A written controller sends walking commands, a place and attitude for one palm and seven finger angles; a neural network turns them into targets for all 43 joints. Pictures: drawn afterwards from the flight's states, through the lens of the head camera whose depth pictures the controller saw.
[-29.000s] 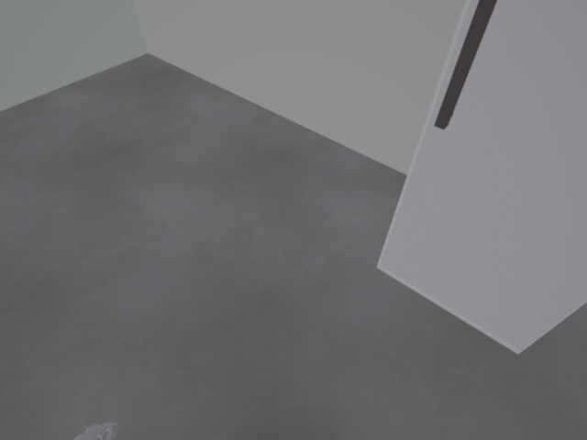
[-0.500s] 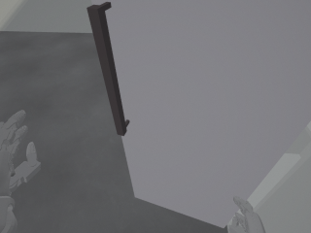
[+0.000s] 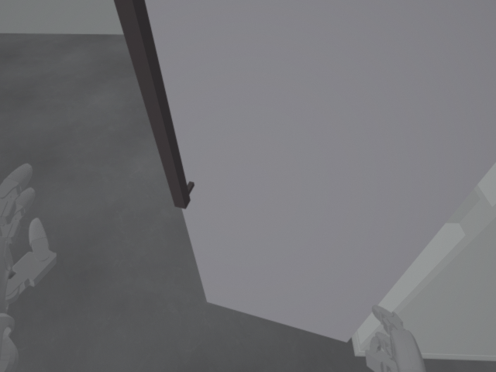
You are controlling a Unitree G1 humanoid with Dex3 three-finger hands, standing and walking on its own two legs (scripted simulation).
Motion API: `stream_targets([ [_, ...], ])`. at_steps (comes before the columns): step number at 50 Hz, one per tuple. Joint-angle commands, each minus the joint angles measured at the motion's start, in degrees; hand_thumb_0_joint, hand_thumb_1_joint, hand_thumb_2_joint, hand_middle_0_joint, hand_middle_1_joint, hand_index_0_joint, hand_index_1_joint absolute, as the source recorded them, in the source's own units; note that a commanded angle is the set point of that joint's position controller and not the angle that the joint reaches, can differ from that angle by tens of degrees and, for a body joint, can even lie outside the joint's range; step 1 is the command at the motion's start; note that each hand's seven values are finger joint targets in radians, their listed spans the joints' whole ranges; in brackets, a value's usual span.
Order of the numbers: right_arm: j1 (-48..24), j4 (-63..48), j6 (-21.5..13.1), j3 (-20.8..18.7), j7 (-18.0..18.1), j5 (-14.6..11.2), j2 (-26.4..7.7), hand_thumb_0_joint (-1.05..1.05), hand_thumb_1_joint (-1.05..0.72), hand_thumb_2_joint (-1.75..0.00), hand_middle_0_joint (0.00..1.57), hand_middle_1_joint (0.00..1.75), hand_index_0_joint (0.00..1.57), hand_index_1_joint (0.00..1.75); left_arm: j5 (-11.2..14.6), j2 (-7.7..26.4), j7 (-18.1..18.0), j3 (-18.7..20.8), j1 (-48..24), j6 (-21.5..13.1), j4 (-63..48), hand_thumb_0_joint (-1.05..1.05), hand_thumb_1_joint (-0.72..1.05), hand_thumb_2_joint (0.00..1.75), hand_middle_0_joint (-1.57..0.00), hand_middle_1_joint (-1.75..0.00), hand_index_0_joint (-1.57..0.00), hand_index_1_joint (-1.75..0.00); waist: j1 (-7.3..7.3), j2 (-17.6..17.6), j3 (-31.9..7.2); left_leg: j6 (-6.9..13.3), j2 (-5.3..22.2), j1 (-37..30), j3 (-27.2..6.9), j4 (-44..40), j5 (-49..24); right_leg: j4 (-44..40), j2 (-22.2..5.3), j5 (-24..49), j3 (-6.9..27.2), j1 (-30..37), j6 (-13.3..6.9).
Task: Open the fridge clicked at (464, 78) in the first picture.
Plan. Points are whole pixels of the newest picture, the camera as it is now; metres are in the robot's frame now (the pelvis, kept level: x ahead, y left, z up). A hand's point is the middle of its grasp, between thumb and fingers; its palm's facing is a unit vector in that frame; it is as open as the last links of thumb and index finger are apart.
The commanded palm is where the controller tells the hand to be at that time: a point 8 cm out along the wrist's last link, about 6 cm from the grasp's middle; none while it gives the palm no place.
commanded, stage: step back with the hand held close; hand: left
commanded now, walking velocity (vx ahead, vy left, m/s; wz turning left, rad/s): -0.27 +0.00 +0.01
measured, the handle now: (168, 120) +0.45 +0.18 +0.19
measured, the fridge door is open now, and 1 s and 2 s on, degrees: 76 76 76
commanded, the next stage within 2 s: stop stepping back and stand still in 1.10 s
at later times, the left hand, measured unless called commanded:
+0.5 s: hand out of the picture +0.12 +0.30 +0.15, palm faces +0.46 -0.78 -0.42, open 7.4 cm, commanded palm +0.06 +0.33 +0.17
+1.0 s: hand out of the picture +0.06 +0.32 +0.16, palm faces +0.42 -0.80 -0.43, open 7.4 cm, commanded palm -0.01 +0.36 +0.17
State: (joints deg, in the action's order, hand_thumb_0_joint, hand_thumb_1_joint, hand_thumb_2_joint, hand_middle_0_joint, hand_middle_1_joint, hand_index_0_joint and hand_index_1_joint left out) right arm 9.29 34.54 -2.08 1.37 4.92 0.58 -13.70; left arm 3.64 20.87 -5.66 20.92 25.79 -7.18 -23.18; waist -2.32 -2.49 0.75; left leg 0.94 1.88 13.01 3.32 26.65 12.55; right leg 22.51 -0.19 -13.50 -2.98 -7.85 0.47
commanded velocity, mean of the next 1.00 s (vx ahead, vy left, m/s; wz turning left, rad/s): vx -0.32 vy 0.00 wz -0.03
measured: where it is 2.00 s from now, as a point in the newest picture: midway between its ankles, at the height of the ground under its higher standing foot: outside the picture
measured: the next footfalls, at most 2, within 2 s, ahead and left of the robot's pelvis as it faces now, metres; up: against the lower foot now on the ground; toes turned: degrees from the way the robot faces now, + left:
right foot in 0.70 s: -0.08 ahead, -0.10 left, +0.00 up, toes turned +7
right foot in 1.14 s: -0.19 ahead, -0.09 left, +0.00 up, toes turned -1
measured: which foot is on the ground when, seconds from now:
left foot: down 0.00-1.00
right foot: down 0.00-0.58, up 0.60-0.68, down 0.70-0.94, up 0.96-1.00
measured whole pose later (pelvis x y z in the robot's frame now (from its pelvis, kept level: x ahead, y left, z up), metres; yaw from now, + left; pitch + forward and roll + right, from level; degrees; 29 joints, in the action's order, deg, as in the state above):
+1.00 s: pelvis -0.14 +0.05 -0.02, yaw +2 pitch -1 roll -5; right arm 8.7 34.6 -5.4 -0.4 5.3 1.2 -11.7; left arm 1.8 26.0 -6.0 24.6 25.9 -16.8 -28.1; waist -0.4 -0.6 1.8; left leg 5.7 1.3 27.4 2.4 28.9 1.4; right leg 37.7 5.5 -20.6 3.0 -16.2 0.5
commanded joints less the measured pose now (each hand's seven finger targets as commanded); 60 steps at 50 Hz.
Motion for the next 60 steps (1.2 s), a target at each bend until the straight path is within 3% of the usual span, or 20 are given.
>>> stream_targets([
  [1,-4.99,-11.46,-0.88,-3.19,0.72,-0.51,-5.64,0.0,-0.9,-0.9,0.2,0.3,0.2,0.3,0.04,13.14,-1.65,9.0,1.88,-4.17,-14.6,0.0,0.9,0.9,-0.2,-0.3,-0.2,-0.3,0.52,1.16,-11.54,1.77,2.01,-6.2,-2.5,-0.06,-22.03,0.67,-5.08,26.07,4.16,-0.77,0.17],
  [7,-4.37,-13.36,-0.52,-3.35,1.06,-0.71,-6.08,0.0,-0.9,-0.9,0.2,0.3,0.2,0.3,0.41,14.21,-2.24,10.71,4.12,-5.18,-17.2,0.0,0.9,0.9,-0.2,-0.3,-0.2,-0.3,0.31,-2.09,-11.19,2.36,4.23,-0.8,-5.53,-3.39,-19.76,4.67,-2.15,18.52,3.3,0.17,0.5],
  [14,-3.39,-13.34,-3.03,-3.81,0.99,-0.93,-7.38,0.0,-0.9,-0.9,0.2,0.3,0.2,0.3,-1.02,12.31,-2.51,10.78,1.99,-7.22,-15.69,0.0,0.9,0.9,-0.2,-0.3,-0.2,-0.3,0.76,-5.04,-5.58,5.05,7.02,20.67,-10.1,-10.87,16.16,11.28,-0.25,5.48,4.0,6.84,0.44],
  [18,-2.42,-12.8,-4.79,-4.06,0.81,-0.9,-7.43,0.0,-0.9,-0.9,0.2,0.3,0.2,0.3,-1.98,11.63,-2.57,10.29,-0.27,-8.61,-16.83,0.0,0.9,0.9,-0.2,-0.3,-0.2,-0.3,1.17,-3.61,-4.59,5.29,6.65,24.6,-11.05,-9.81,25.69,11.01,-0.6,-1.1,5.34,5.09,-0.11],
  [25,-1.11,-9.75,-6.9,-3.85,0.62,0.16,-6.37,0.0,-0.9,-0.9,0.2,0.3,0.2,0.3,-1.93,13.4,-3.65,10.3,-3.37,-10.47,-19.5,0.0,0.9,0.9,-0.2,-0.3,-0.2,-0.3,2.11,2.35,-4.92,2.04,1.78,9.03,-8.33,0.72,15.57,-0.94,-5.7,-11.23,11.35,-12.9,-3.19],
  [29,-2.31,-10.15,-8.37,-3.88,1.15,-0.1,-7.47,0.0,-0.9,-0.9,0.2,0.3,0.2,0.3,-2.9,12.5,-3.77,11.26,-3.3,-11.78,-18.79,0.0,0.9,0.9,-0.2,-0.3,-0.2,-0.3,1.3,-11.12,-6.1,5.36,9.68,22.68,-17.79,-15.41,30.33,15.6,2.73,-4.51,3.75,2.26,0.23],
  [34,-2.73,-10.31,-8.25,-4.57,0.13,0.15,-7.07,0.0,-0.9,-0.9,0.2,0.3,0.2,0.3,-2.39,12.48,-2.1,12.53,2.15,-12.27,-15.74,0.0,0.9,0.9,-0.2,-0.3,-0.2,-0.3,0.84,-8.23,-3.84,5.96,11.06,27.3,-16.93,-13.92,28.84,14.45,4.33,-5.97,4.62,5.77,-1.01],
  [38,-2.3,-8.32,-7.83,-4.15,-0.64,-0.14,-4.66,0.0,-0.9,-0.9,0.2,0.3,0.2,0.3,-0.63,12.99,-2.04,9.24,-1.32,-13.47,-18.17,0.0,0.9,0.9,-0.2,-0.3,-0.2,-0.3,2.1,3.8,-9.3,-0.72,2.39,-0.32,-5.33,2.38,1.21,-1.43,-5.52,6.06,15.54,-13.71,-4.76],
  [39,-2.08,-7.87,-7.76,-4.7,-0.38,-0.62,-4.96,0.0,-0.9,-0.9,0.2,0.3,0.2,0.3,-0.71,13.67,-2.31,8.77,-2.52,-13.26,-18.86,0.0,0.9,0.9,-0.2,-0.3,-0.2,-0.3,2.22,8.69,-11.53,-0.89,0.95,-5.51,-3.55,7.33,0.18,-3.37,-7.19,6.33,16.39,-17.24,-4.24],
  [41,-2.27,-7.3,-7.18,-4.46,0.27,-0.08,-4.4,0.0,-0.9,-0.9,0.2,0.3,0.2,0.3,-1.08,15.33,-3.2,9.83,-1.78,-12.22,-18.19,0.0,0.9,0.9,-0.2,-0.3,-0.2,-0.3,2.55,8.53,-10.71,-0.88,0.32,-7.01,-3.42,10.83,0.79,-4.38,-9.9,7.79,17.26,-20.5,-5.07],
  [45,-5.01,-8.45,-5.98,-4.57,1.02,-0.15,-5.72,0.0,-0.9,-0.9,0.2,0.3,0.2,0.3,-1.32,16.91,-3.1,11.37,-3.59,-12.45,-19.05,0.0,0.9,0.9,-0.2,-0.3,-0.2,-0.3,2.39,-1.69,-7.39,0.68,4.32,-2.7,-8.87,-1.41,-3.69,1.83,-1.01,3.96,9.45,-17.27,-1.28],
  [48,-5.45,-9.46,-6.88,-5.66,1.02,0.85,-8.25,0.0,-0.9,-0.9,0.2,0.3,0.2,0.3,-1.44,15.14,-1.86,14.17,-1.46,-13.4,-15.19,0.0,0.9,0.9,-0.2,-0.3,-0.2,-0.3,0.98,-15.78,-7.38,4.3,17.77,24.65,-25.05,-27.34,36.41,24.67,8.6,-9.23,3.13,6.58,-0.48],
  [51,-4.19,-9.25,-6.77,-5.54,-0.32,0.95,-5.32,0.0,-0.9,-0.9,0.2,0.3,0.2,0.3,-0.19,13.86,-1.26,12.11,1.11,-12.76,-16.63,0.0,0.9,0.9,-0.2,-0.3,-0.2,-0.3,-0.11,-8.77,-11.03,2.56,14.35,13.88,-15.83,-22.04,19.39,21.59,6.79,-15.88,1.44,1.31,-2.37],
  [54,-3.11,-8.3,-6.84,-5.5,-1.65,0.54,-5.22,0.0,-0.9,-0.9,0.2,0.3,0.2,0.3,1.12,12.45,-1.5,8.65,2.16,-11.92,-19.35,0.0,0.9,0.9,-0.2,-0.3,-0.2,-0.3,0.22,-11.7,-13.2,-3.41,10.77,6.17,-9.36,-17.38,14.49,5.0,4.51,-15.76,-0.24,-0.19,-3.74],
  [55,-1.89,-7.63,-6.56,-5.41,-1.66,0.5,-4.59,0.0,-0.9,-0.9,0.2,0.3,0.2,0.3,1.03,13.21,-1.77,8.85,2.47,-11.77,-19.85,0.0,0.9,0.9,-0.2,-0.3,-0.2,-0.3,0.71,-7.39,-13.36,-4.09,8.38,1.19,-7.02,-11.03,8.7,-3.47,0.91,-12.97,3.13,-3.6,-3.97],
  [56,-1.27,-6.9,-6.13,-4.81,-1.55,0.12,-4.23,0.0,-0.9,-0.9,0.2,0.3,0.2,0.3,0.69,13.53,-1.96,7.51,-0.26,-12.0,-21.16,0.0,0.9,0.9,-0.2,-0.3,-0.2,-0.3,1.38,1.17,-11.9,-4.38,4.23,-6.13,-2.24,2.22,2.79,-10.42,-6.19,-10.22,9.86,-13.33,-5.98],
  [57,-1.49,-6.37,-5.94,-4.37,-1.11,0.34,-3.84,0.0,-0.9,-0.9,0.2,0.3,0.2,0.3,0.22,16.97,-2.67,9.31,-3.09,-12.15,-22.06,0.0,0.9,0.9,-0.2,-0.3,-0.2,-0.3,2.14,9.86,-9.89,-4.04,1.0,-9.71,-3.09,16.33,2.04,-16.47,-16.75,-7.89,21.37,-25.11,-9.11],
  [58,-2.39,-6.12,-6.33,-3.5,-0.79,1.61,-3.31,0.0,-0.9,-0.9,0.2,0.3,0.2,0.3,-0.29,18.51,-3.46,10.2,-7.99,-12.26,-22.38,0.0,0.9,0.9,-0.2,-0.3,-0.2,-0.3,2.02,11.17,-6.32,-4.28,-0.39,-5.38,-2.75,23.03,7.05,-14.46,-20.73,4.24,18.96,-25.47,-11.08],
  [59,-2.62,-5.49,-6.31,-4.05,-0.5,0.55,-3.7,0.0,-0.9,-0.9,0.2,0.3,0.2,0.3,-0.94,15.84,-2.9,7.58,-8.21,-10.57,-17.46,0.0,0.9,0.9,-0.2,-0.3,-0.2,-0.3,1.76,16.16,-6.01,-3.5,-1.17,-1.67,-4.86,28.5,10.14,-11.25,-18.91,-1.16,15.77,-26.11,-10.7],
  [60,-3.53,-4.93,-6.2,-4.19,-0.18,0.14,-4.3,0.0,-0.9,-0.9,0.2,0.3,0.2,0.3,-1.41,14.19,-2.49,5.65,-10.75,-10.11,-17.05,0.0,0.9,0.9,-0.2,-0.3,-0.2,-0.3,2.8,14.75,-2.44,-2.88,-0.73,-0.59,-5.82,27.89,9.45,-8.74,-17.29,1.1,13.81,-26.69,-10.09],
])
